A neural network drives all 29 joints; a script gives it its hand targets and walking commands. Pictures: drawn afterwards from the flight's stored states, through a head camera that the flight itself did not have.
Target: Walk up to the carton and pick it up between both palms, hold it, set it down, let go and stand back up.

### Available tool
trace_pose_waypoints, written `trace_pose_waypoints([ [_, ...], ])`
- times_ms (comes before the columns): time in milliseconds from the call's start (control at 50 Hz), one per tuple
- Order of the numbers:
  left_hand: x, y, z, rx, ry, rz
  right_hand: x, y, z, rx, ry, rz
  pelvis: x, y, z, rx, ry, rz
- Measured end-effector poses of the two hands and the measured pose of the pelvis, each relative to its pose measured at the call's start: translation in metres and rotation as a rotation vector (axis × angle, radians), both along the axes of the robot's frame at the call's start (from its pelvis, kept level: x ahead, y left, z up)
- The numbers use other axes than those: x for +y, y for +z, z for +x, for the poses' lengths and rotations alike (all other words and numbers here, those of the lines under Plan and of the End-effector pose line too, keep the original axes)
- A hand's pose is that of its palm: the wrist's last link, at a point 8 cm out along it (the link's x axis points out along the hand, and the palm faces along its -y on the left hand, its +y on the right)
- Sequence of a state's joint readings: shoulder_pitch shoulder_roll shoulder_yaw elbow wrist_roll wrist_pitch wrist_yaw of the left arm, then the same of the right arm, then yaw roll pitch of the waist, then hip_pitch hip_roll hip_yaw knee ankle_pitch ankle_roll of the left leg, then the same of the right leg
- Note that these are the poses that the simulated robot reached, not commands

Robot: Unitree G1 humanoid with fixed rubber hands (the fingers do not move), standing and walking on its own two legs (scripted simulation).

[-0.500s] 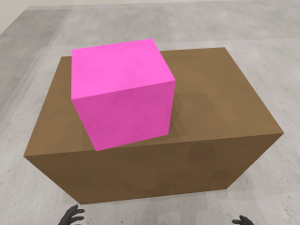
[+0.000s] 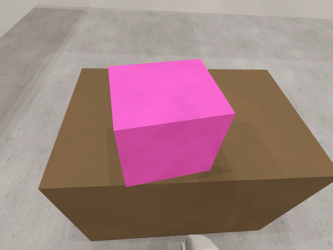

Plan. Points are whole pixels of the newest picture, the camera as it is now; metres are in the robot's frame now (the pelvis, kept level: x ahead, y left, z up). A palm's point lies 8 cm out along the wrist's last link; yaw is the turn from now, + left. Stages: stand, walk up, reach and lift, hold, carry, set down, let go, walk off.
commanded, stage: walk up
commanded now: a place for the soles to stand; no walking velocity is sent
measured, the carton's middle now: (163, 122) +0.44 +0.00 +0.03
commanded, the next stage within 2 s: stand in 1.24 s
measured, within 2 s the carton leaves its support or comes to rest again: neither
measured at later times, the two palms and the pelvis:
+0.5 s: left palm (66, 230) +0.20 +0.25 -0.10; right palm (263, 233) +0.17 -0.25 -0.09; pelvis +0.07 +0.00 +0.00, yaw +0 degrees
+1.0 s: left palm out of the picture +0.16 +0.26 -0.10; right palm (263, 238) +0.16 -0.25 -0.09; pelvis +0.06 +0.00 +0.00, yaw +2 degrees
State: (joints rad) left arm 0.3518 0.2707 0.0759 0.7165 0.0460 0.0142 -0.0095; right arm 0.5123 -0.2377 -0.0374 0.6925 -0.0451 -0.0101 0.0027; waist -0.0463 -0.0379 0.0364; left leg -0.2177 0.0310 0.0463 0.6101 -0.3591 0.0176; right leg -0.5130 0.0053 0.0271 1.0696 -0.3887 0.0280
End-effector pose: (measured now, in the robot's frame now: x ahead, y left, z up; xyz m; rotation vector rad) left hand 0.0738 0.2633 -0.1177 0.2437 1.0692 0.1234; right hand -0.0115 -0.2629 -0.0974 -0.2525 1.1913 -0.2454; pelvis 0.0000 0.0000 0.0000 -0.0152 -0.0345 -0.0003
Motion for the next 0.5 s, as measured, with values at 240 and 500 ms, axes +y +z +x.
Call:
trace_pose_waypoints([
  [240, -0.037, 0.009, 0.12, -0.169, -0.066, -0.027, 0.001, -0.027, 0.093, -0.075, 0.033, 0.051, -0.003, -0.016, 0.043, -0.004, -0.011, -0.003],
  [500, -0.013, 0.019, 0.129, -0.162, -0.014, -0.018, 0.009, 0.006, 0.18, -0.239, 0.115, 0.039, 0.001, -0.002, 0.067, 0.013, 0.004, 0.005],
])
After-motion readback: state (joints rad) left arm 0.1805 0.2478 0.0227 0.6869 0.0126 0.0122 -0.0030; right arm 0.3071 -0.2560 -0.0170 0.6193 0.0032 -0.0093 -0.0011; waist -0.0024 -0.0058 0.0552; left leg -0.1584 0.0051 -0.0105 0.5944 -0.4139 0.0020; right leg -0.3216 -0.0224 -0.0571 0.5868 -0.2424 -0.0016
